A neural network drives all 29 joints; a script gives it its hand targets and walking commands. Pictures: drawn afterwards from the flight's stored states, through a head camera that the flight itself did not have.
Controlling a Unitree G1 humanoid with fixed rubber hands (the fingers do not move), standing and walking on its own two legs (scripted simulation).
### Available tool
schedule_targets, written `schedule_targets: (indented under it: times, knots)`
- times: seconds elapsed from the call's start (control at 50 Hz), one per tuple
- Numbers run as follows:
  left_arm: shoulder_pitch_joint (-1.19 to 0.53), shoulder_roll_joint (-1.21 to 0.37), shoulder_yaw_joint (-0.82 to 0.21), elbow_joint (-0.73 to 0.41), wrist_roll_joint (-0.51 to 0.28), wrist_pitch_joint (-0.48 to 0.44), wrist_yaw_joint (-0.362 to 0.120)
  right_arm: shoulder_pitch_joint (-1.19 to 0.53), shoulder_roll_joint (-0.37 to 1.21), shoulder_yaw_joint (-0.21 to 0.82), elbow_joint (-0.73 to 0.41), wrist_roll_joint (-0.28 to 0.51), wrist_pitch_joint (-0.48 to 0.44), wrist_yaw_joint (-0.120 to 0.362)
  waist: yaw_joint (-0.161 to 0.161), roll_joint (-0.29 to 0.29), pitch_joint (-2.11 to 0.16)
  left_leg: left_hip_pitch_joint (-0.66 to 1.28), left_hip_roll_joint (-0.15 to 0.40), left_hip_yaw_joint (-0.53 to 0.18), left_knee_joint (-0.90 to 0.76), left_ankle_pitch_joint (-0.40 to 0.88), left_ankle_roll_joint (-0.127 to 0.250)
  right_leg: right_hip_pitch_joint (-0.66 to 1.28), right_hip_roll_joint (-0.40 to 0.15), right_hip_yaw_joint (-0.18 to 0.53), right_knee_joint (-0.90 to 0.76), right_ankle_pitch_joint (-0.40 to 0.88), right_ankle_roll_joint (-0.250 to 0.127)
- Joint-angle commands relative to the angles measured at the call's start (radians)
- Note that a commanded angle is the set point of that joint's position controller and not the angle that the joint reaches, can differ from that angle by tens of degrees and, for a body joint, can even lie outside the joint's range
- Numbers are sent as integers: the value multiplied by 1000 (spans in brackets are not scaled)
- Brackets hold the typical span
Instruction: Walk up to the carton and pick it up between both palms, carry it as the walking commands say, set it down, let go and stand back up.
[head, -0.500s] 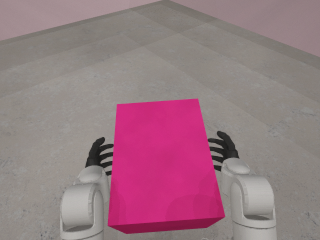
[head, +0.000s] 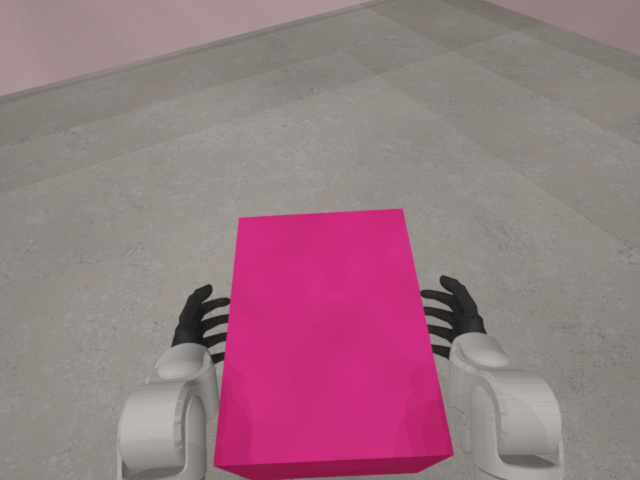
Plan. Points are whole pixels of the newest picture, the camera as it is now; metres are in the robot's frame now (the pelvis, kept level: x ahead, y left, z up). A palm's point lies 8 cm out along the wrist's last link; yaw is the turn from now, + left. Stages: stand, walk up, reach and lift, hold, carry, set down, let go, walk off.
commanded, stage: carry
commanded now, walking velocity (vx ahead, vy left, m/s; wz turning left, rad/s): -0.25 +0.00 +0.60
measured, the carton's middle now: (327, 344) +0.29 -0.01 +0.01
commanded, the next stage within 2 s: none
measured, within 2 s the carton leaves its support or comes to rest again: neither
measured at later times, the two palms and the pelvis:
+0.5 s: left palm out of the picture -0.01 +0.23 +0.10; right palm out of the picture +0.10 -0.03 +0.09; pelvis -0.20 +0.01 -0.01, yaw +19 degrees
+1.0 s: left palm out of the picture -0.30 +0.23 +0.07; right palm out of the picture -0.11 +0.01 +0.08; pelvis -0.40 -0.05 -0.01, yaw +38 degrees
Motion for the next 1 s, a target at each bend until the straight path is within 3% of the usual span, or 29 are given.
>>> schedule_targets:
  times: [0.0,0.08,0.12,0.14,0.16,0.18,0.2,0.22,0.24,0.26,0.3,0.44,0.48,0.5,0.52,0.54,0.56,0.58,0.6,0.62,0.64,0.7,0.82,0.86,0.88,0.9,0.92,0.94,0.98]
  knots:
    - [-389,-920,-526,-134,-347,-35,-238,-463,990,626,-119,395,-44,257,52,-191,-230,90,26,38,-71,-47,-17,101,-176,22,-125,288,-84]
    - [-336,-870,-520,-95,-335,-20,-225,-396,942,592,-62,373,-21,244,71,-264,-311,151,18,61,-369,-189,-3,240,-251,83,-52,584,-116]
    - [-337,-872,-529,-81,-335,-15,-219,-364,941,567,-19,364,-13,247,58,-243,-338,238,13,78,-589,-102,8,242,-254,62,4,570,-83]
    - [-340,-875,-534,-71,-338,-12,-216,-351,946,554,4,359,-12,251,46,-206,-329,308,26,72,-754,43,1,190,-244,34,33,522,-34]
    - [-364,-884,-543,-66,-342,-12,-216,-358,954,542,15,362,-14,258,41,-86,-309,401,113,-46,-824,158,2,51,-205,0,117,338,28]
    - [-371,-890,-556,-73,-346,-7,-221,-354,932,522,14,352,-23,260,40,266,-306,527,408,-403,-799,745,91,-251,-96,-60,293,-88,123]
    - [-435,-928,-589,-97,-360,-10,-231,-367,950,511,10,350,-35,264,33,383,-253,483,474,-487,-774,1070,194,-331,-27,-4,443,-443,138]
    - [-497,-970,-616,-118,-384,-22,-238,-391,1002,513,-11,348,-46,271,36,276,-265,473,404,-391,-743,1030,185,-308,-34,80,547,-401,125]
    - [-528,-1001,-647,-141,-411,-31,-246,-390,1018,500,-16,339,-58,275,43,231,-265,455,355,-325,-747,875,156,-308,-25,89,593,-320,116]
    - [-552,-1026,-666,-152,-431,-36,-253,-403,1027,489,-32,333,-71,276,47,213,-260,437,292,-247,-746,744,134,-307,-18,92,628,-224,110]
    - [-547,-1045,-686,-165,-455,-43,-259,-395,1025,481,-63,322,-90,272,47,178,-305,452,240,-203,-736,637,132,-292,6,73,641,-132,115]
    - [-416,-964,-654,-138,-431,-22,-239,-308,943,500,-85,311,-72,254,27,201,-347,481,262,-394,-818,551,183,-154,109,64,289,-233,91]
    - [-381,-950,-629,-115,-415,-15,-237,-313,938,520,-92,320,-62,255,30,216,-353,420,236,-395,-843,467,159,-26,125,52,118,-242,76]
    - [-362,-949,-614,-104,-407,-12,-237,-324,938,531,-98,328,-58,255,42,215,-357,361,203,-361,-851,388,119,83,122,31,-29,-203,68]
    - [-352,-946,-599,-95,-400,-11,-238,-335,937,543,-100,336,-54,256,55,191,-364,258,163,-311,-855,299,71,244,82,27,-173,-136,57]
    - [-357,-932,-580,-90,-395,-11,-242,-338,943,554,-100,340,-51,256,57,41,-330,115,76,-237,-780,148,26,357,-61,150,-301,-151,28]
    - [-371,-932,-565,-63,-387,-19,-248,-367,929,579,-121,342,-42,260,58,-372,-289,0,-69,-50,-403,-134,-19,224,-455,501,-355,48,-129]
    - [-368,-970,-571,-103,-376,-25,-247,-430,966,598,-138,360,-49,265,52,-289,-215,-47,-2,-13,-66,-269,-30,93,-515,419,-313,289,-204]
    - [-361,-975,-561,-117,-366,-28,-249,-459,999,619,-130,389,-51,268,54,-163,-212,23,9,-59,77,-206,-16,47,-398,271,-263,347,-184]
    - [-372,-969,-550,-137,-356,-34,-253,-492,1025,648,-149,414,-54,275,50,-134,-214,71,26,-59,159,-109,-8,-1,-311,129,-240,286,-135]
    - [-394,-965,-538,-145,-350,-39,-253,-504,1042,660,-147,425,-56,279,46,-162,-214,89,39,-50,198,-14,1,3,-250,50,-199,226,-100]
    - [-405,-930,-514,-156,-349,-34,-247,-488,1019,643,-140,416,-47,263,49,-192,-216,78,26,20,49,-32,-25,98,-185,6,-124,266,-79]
    - [-341,-852,-506,-89,-329,-5,-227,-391,936,579,-44,375,-10,243,72,-273,-312,187,17,67,-403,-182,-3,246,-291,104,-57,546,-102]
    - [-353,-867,-517,-67,-332,0,-223,-363,939,553,7,365,-4,248,53,-232,-322,291,24,73,-650,-36,3,203,-283,65,3,498,-42]
    - [-369,-879,-523,-55,-335,1,-223,-363,945,541,27,364,-6,254,41,-144,-292,351,68,6,-809,70,-2,118,-250,23,74,389,12]
    - [-390,-887,-526,-49,-336,0,-224,-373,943,530,34,370,-11,261,43,82,-283,457,276,-235,-875,313,26,-84,-191,-3,205,55,77]
    - [-427,-920,-561,-73,-354,7,-237,-368,930,503,42,350,-26,261,35,422,-199,460,495,-547,-839,840,166,-336,-24,-63,359,-414,139]
    - [-499,-968,-587,-85,-374,-7,-245,-403,994,512,9,355,-38,268,37,295,-196,434,439,-436,-775,1006,188,-305,-39,63,532,-430,125]
    - [-568,-1035,-650,-132,-431,-28,-261,-418,1034,487,-16,341,-67,280,48,224,-222,413,326,-264,-759,732,136,-304,-20,91,637,-270,103]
